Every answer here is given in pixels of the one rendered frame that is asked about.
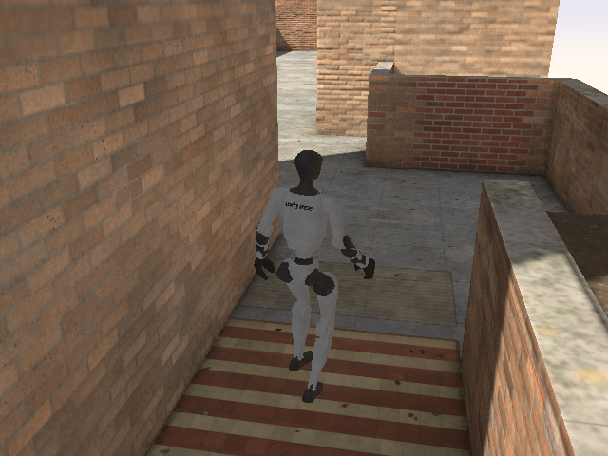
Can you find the right robot hand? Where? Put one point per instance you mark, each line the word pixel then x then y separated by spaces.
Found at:
pixel 369 270

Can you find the robot left shin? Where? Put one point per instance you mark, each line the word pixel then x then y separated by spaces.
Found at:
pixel 300 329

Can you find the right robot forearm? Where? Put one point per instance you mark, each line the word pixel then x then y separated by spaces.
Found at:
pixel 355 256

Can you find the right robot foot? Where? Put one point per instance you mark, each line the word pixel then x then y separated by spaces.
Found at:
pixel 309 395

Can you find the left robot hand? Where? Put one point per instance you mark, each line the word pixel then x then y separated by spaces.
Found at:
pixel 267 264

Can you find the left robot forearm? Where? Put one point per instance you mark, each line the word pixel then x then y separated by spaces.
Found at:
pixel 262 244

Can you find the right robot upper arm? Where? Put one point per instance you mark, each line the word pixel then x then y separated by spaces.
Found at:
pixel 333 206

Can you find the left robot upper arm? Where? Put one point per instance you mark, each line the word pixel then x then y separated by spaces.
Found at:
pixel 276 199

